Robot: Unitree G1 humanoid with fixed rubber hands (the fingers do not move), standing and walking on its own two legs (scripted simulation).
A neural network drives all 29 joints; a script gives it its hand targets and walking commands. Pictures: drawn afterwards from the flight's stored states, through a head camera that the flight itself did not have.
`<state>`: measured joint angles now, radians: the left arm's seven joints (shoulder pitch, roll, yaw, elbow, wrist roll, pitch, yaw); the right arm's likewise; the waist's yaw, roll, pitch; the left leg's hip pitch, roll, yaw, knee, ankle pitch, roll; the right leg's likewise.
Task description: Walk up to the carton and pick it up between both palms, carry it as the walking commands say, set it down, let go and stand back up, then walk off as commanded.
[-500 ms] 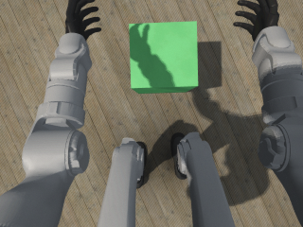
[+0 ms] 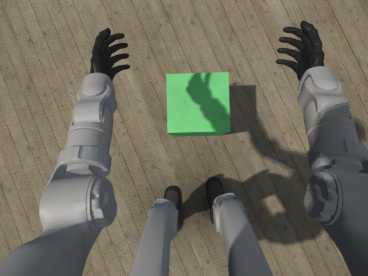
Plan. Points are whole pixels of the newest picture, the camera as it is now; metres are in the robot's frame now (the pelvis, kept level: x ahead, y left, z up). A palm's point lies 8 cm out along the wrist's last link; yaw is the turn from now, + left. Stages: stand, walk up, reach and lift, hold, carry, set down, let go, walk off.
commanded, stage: set down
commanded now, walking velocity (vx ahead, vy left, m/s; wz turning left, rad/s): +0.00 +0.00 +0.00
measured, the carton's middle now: (197, 108) +0.50 -0.03 -0.55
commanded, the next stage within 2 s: let go in 0.04 s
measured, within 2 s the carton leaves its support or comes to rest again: neither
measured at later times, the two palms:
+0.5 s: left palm (64, 137) +0.38 +0.20 -0.03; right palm (345, 130) +0.37 -0.24 -0.03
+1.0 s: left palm (7, 247) +0.24 +0.24 +0.04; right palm out of the picture +0.23 -0.23 +0.04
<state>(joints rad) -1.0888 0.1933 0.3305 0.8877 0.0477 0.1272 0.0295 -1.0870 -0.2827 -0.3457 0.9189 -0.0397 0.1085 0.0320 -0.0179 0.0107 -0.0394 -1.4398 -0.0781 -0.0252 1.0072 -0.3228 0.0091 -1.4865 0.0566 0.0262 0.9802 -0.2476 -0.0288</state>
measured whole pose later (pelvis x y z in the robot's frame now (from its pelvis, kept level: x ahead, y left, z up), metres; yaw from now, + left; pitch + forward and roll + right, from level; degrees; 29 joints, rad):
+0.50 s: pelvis +0.05 +0.00 +0.07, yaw -1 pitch +28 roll +0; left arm -0.36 0.16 0.17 0.60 0.06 0.06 0.00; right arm -0.37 -0.21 -0.18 0.61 -0.04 0.06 0.06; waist -0.02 0.00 -0.05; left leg -0.90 -0.07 -0.04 0.71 -0.30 0.02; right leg -0.95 0.06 0.04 0.69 -0.23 -0.03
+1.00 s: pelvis +0.08 +0.01 +0.11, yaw -1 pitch -1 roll -1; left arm 0.23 0.21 0.04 0.43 0.00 0.08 -0.06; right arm 0.24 -0.22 -0.05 0.42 0.00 0.08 0.07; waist 0.00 0.02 0.08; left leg -0.14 -0.05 -0.05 0.46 -0.29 0.04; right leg -0.18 0.06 0.04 0.43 -0.23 -0.02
